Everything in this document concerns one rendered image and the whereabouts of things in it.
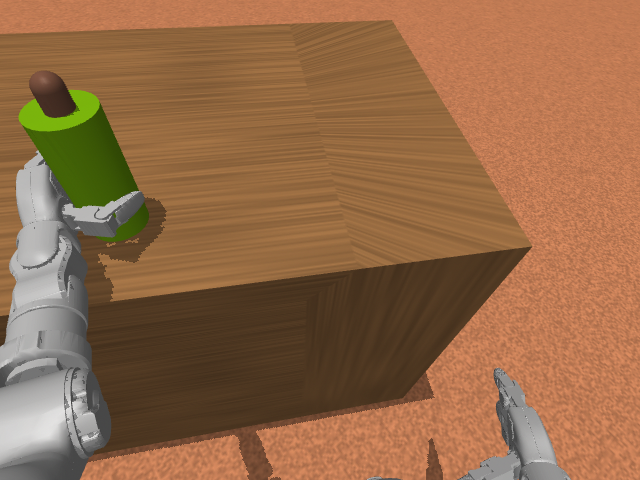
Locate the right robot hand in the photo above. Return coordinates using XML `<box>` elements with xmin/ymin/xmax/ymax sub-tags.
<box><xmin>458</xmin><ymin>368</ymin><xmax>558</xmax><ymax>480</ymax></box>

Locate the left robot hand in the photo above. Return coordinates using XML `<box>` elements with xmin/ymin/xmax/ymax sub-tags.
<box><xmin>16</xmin><ymin>150</ymin><xmax>145</xmax><ymax>237</ymax></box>

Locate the bottle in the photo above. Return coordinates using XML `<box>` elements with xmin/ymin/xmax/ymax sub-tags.
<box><xmin>19</xmin><ymin>71</ymin><xmax>149</xmax><ymax>242</ymax></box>

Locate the left robot arm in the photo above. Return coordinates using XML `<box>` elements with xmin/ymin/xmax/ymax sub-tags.
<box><xmin>0</xmin><ymin>220</ymin><xmax>111</xmax><ymax>480</ymax></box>

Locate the right robot arm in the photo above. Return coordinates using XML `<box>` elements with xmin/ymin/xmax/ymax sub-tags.
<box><xmin>519</xmin><ymin>462</ymin><xmax>571</xmax><ymax>480</ymax></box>

